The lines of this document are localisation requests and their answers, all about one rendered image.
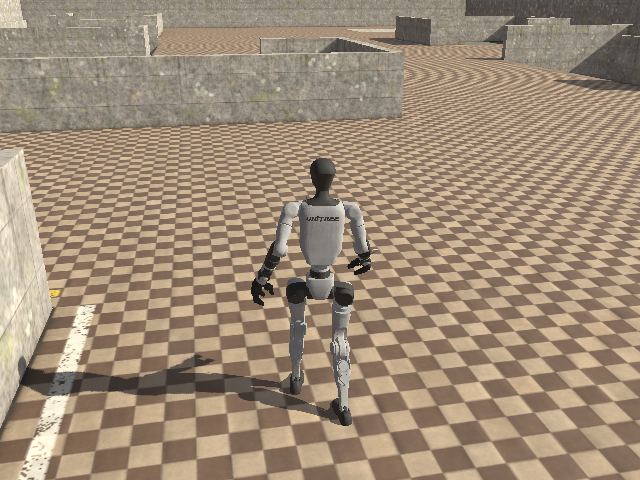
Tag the left robot upper arm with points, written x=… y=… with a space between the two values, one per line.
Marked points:
x=285 y=224

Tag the robot right thigh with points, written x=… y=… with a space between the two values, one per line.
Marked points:
x=341 y=308

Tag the left robot hand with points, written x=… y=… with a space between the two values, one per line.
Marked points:
x=256 y=290

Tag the robot left shin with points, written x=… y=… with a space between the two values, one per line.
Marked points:
x=296 y=352

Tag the left robot forearm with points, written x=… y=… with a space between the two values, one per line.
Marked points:
x=268 y=266

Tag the right robot upper arm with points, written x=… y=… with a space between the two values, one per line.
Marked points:
x=353 y=212

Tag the right robot hand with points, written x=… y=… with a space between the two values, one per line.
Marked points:
x=356 y=263

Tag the right robot forearm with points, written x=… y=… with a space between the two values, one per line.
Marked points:
x=365 y=258

